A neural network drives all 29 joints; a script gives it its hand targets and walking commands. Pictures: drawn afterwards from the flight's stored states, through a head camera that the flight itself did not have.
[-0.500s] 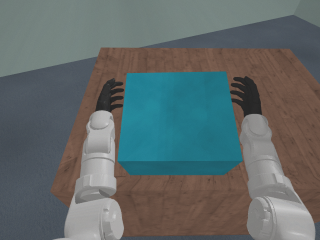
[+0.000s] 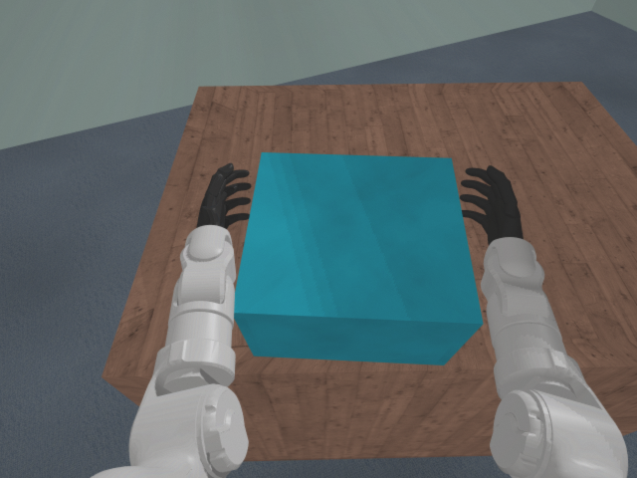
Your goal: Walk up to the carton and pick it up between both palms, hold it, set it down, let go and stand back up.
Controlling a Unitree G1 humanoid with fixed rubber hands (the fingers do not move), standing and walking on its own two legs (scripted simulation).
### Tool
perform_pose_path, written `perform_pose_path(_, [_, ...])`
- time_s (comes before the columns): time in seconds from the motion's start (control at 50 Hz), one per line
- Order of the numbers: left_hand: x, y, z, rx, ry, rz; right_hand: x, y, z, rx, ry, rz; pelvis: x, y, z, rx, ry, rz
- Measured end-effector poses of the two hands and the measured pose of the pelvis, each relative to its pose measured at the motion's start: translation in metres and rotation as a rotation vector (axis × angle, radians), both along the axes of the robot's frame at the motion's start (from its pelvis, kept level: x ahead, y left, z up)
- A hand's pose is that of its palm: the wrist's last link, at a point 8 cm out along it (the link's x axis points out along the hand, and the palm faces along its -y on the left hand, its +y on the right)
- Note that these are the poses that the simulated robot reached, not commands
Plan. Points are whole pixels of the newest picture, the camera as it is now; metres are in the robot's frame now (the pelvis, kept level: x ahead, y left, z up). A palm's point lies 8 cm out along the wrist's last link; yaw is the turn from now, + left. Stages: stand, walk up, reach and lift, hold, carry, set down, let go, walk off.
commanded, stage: set down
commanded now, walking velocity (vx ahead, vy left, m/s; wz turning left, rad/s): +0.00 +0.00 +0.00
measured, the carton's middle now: (351, 257) +0.41 -0.02 +0.01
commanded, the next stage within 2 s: none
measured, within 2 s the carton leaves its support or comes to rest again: rests again in 0.54 s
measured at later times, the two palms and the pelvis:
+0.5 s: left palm (217, 226) +0.40 +0.17 +0.09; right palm (500, 234) +0.39 -0.20 +0.09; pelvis +0.00 +0.01 +0.00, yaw -1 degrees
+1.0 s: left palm (216, 227) +0.40 +0.17 +0.08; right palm (499, 234) +0.39 -0.20 +0.09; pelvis +0.00 +0.00 +0.00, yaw -1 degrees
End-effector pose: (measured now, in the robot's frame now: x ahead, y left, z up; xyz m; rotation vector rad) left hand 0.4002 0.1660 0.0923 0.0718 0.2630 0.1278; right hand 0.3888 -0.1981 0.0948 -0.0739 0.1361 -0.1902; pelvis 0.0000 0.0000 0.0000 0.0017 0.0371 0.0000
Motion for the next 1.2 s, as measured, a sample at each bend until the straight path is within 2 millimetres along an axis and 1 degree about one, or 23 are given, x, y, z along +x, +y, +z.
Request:
perform_pose_path(0.06, [0.0,-0.002,-0.001,-0.004,-0.011,-0.004,-0.001,0.003,0.0,-0.003,-0.009,0.0,0.0,0.0,0.0,0.0,0.008,0.0])
perform_pose_path(0.3, [0.0,-0.002,-0.003,-0.01,-0.02,-0.022,-0.005,0.001,-0.002,-0.007,-0.008,-0.01,0.0,0.005,0.0,-0.002,-0.004,-0.01])
perform_pose_path(0.46, [0.003,-0.001,-0.006,0.0,-0.018,-0.028,-0.003,0.001,-0.004,-0.006,-0.002,-0.003,0.0,0.008,0.0,-0.003,-0.006,-0.021])
perform_pose_path(0.82, [0.005,0.001,-0.01,-0.01,-0.022,-0.03,0.001,0.0,-0.008,-0.011,0.003,0.018,0.004,0.002,0.0,-0.001,0.004,-0.022])
perform_pose_path(1.2, [0.005,0.002,-0.011,-0.024,-0.039,-0.037,0.001,0.0,-0.008,-0.019,-0.002,0.021,0.002,0.004,0.0,0.0,0.013,-0.026])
